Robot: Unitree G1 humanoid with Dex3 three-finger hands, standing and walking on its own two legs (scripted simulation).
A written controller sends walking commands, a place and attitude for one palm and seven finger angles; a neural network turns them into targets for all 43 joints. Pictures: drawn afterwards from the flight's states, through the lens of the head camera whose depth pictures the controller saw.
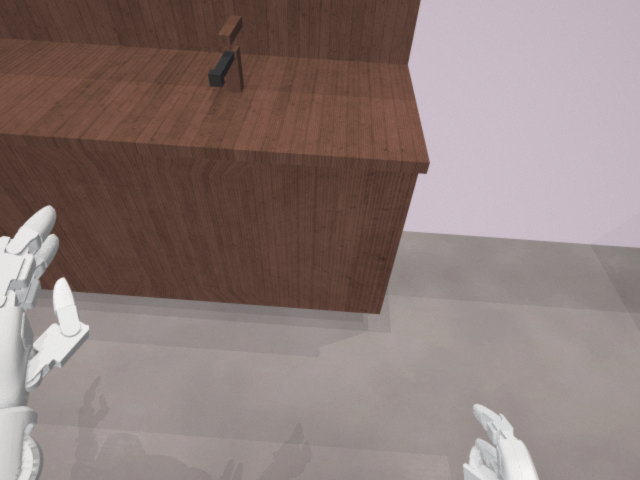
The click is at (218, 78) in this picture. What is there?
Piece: tap's lever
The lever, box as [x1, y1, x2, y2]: [208, 70, 224, 86]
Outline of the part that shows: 210,70 208,73 210,85 222,86 224,82 222,70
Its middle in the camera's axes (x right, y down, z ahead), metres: -0.24 -0.36 +0.87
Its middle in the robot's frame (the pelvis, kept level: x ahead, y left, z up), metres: +0.89 +0.30 +0.08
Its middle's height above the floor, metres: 0.86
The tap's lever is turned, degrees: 0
